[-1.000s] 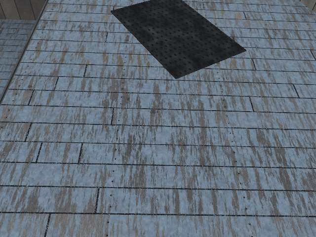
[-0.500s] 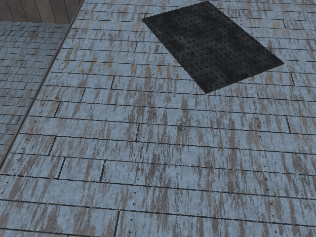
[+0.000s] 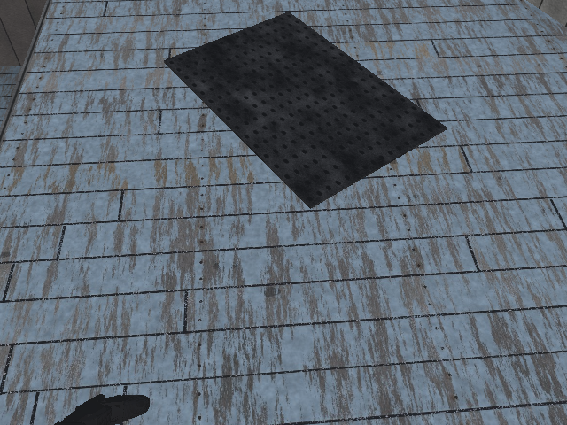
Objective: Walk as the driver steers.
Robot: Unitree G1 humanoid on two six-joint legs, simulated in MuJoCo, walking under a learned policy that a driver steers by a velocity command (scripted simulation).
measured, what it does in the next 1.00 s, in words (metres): walks ahead: right foot, then left foot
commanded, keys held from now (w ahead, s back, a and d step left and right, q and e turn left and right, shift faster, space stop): w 0.54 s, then w+e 0.46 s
